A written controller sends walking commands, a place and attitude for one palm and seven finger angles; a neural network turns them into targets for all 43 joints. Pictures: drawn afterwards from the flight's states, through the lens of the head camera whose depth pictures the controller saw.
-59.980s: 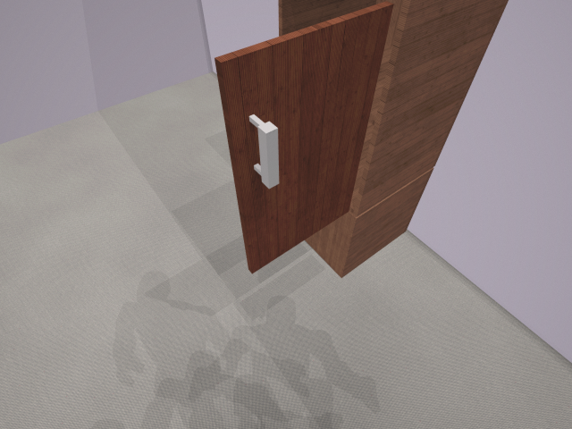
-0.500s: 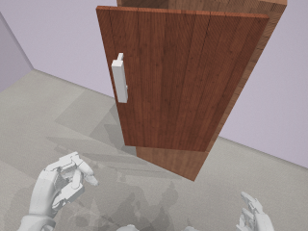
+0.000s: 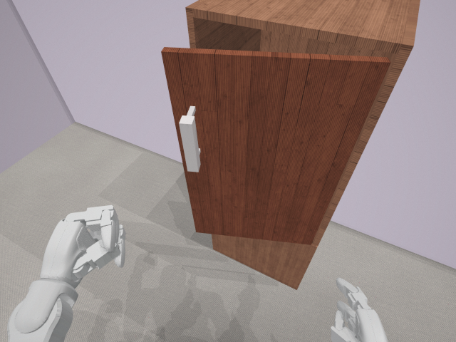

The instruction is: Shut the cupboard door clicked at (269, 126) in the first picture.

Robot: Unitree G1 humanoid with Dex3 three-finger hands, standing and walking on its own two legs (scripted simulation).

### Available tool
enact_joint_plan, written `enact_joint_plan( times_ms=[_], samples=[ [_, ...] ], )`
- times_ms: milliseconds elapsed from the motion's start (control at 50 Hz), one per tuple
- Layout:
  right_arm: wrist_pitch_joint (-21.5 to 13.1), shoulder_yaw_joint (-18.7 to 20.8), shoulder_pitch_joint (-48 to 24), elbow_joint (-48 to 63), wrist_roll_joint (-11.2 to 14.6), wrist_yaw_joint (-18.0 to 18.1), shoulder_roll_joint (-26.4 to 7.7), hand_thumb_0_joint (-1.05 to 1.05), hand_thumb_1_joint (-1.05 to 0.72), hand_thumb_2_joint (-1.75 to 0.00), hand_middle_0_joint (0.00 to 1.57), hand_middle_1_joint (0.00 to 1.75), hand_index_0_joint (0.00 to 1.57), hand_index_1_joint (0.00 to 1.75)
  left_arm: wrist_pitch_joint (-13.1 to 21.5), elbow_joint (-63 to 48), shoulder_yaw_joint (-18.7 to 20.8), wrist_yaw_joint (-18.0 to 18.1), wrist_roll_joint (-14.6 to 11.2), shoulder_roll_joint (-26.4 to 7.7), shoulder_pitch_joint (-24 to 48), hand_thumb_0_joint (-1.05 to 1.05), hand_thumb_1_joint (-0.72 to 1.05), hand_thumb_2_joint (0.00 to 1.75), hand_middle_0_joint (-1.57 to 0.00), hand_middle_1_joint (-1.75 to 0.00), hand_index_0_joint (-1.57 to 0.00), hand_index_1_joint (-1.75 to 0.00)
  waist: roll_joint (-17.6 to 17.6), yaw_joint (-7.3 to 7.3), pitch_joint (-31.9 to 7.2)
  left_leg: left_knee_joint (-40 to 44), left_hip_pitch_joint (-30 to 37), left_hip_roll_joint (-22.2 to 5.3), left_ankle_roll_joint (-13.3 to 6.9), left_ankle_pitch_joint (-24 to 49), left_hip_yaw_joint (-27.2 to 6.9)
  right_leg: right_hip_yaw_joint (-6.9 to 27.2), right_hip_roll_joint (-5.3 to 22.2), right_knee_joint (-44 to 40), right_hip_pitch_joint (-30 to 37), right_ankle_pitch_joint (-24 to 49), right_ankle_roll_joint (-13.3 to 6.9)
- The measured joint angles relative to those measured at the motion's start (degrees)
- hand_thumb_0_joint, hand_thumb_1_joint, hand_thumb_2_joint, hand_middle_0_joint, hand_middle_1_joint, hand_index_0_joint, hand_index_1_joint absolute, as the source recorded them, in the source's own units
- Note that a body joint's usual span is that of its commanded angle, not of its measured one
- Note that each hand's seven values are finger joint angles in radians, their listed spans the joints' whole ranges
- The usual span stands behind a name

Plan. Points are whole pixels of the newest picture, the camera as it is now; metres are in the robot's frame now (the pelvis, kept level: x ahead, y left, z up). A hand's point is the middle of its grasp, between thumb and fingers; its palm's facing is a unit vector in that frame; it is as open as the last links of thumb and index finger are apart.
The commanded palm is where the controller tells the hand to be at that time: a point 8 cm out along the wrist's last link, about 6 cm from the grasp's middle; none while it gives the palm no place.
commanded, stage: raise the hand and make a fist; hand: left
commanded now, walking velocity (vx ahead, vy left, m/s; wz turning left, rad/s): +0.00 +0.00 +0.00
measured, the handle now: (193, 139) +0.47 +0.12 +0.11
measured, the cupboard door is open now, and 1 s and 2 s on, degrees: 20 20 20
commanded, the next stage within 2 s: bring the fist close to the handle in 0.38 s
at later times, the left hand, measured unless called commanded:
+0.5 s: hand (121, 254) +0.22 +0.18 +0.10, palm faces -0.01 -1.00 -0.06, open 3.1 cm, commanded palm +0.20 +0.23 +0.11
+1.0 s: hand (170, 212) +0.29 +0.12 +0.11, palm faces -0.05 -1.00 -0.04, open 3.1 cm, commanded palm +0.27 +0.17 +0.11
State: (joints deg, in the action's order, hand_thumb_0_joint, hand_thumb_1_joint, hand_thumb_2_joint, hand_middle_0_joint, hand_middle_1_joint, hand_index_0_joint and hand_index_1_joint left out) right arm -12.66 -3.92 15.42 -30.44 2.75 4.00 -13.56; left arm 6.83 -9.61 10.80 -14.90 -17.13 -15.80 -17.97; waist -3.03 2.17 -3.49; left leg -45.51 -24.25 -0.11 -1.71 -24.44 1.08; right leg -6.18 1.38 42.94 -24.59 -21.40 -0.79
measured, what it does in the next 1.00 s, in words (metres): stands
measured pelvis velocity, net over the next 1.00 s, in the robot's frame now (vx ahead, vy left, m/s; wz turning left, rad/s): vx -0.01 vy -0.01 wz -0.02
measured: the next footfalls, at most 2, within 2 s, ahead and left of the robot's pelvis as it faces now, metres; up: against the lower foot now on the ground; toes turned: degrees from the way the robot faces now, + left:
none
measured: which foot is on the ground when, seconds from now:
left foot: down 0.00-1.00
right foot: down 0.00-1.00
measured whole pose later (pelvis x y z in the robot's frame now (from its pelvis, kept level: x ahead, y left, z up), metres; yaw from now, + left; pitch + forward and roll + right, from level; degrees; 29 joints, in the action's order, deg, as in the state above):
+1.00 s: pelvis -0.01 -0.01 +0.01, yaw -1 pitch +2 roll +0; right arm -11.9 -2.3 14.6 -34.2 2.7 2.9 -14.4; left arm 5.8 4.6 4.2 -7.1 -11.8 -11.1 -0.5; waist -2.5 0.5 -1.7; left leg -39.7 -20.4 -0.1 -0.8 -21.0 2.5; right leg -4.7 1.1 40.0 -22.7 -19.1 -1.7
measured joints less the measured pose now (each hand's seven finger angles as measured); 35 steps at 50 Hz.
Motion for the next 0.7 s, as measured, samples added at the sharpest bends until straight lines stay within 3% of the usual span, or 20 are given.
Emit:
enact_joint_plan(
  times_ms=[140, 360, 520, 700],
  samples=[
    [-0.53, 0.99, 0.41, -0.99, 0.17, 0.29, -1.18, 0.01, -0.90, -0.90, 0.20, 0.30, 0.20, 0.30, -1.59, 2.00, 0.58, -0.96, -0.48, 0.42, 0.90, 0.02, 0.90, 0.90, -1.29, -1.50, -1.30, -1.50, 0.24, -0.47, 0.46, 2.59, 2.01, -0.06, 0.15, 1.31, 0.47, 0.46, -0.18, -2.06, 1.58, 1.16, -0.13],
    [-1.34, 1.88, 0.05, -1.43, -0.03, 0.03, -1.43, 0.01, -0.90, -0.90, 0.20, 0.30, 0.20, 0.30, 1.01, 1.52, -0.33, 0.66, 0.74, 1.07, -0.33, 0.02, 0.90, 0.90, -1.30, -1.50, -1.30, -1.50, 0.87, -0.59, 1.43, 3.07, 2.58, -0.27, 0.45, 1.93, 0.40, 0.41, -0.42, -2.44, 2.09, 1.69, -0.49],
    [-1.39, 1.24, -0.31, -1.75, 0.09, 0.16, -0.85, 0.01, -0.90, -0.90, 0.20, 0.30, 0.20, 0.30, 0.72, 2.58, -0.62, 0.27, 0.55, 1.00, 0.15, 0.02, 0.90, 0.90, -1.30, -1.50, -1.30, -1.50, 0.16, -0.45, 1.56, 3.31, 2.69, -0.18, 0.51, 2.34, 0.27, 0.29, -0.34, -2.54, 2.21, 1.95, -0.56],
    [-1.86, 0.88, -1.04, -3.20, 0.10, 0.34, -0.73, 0.01, -0.90, -0.90, 0.20, 0.30, 0.20, 0.30, 0.48, 5.89, -4.80, 2.73, 2.66, 2.96, 7.45, 0.02, 0.90, 0.90, -1.30, -1.50, -1.30, -1.50, -0.04, -0.49, 2.26, 3.28, 2.30, 0.23, 0.52, 2.77, -0.03, 0.01, 0.09, -2.07, 1.79, 1.98, -0.61]
  ],
)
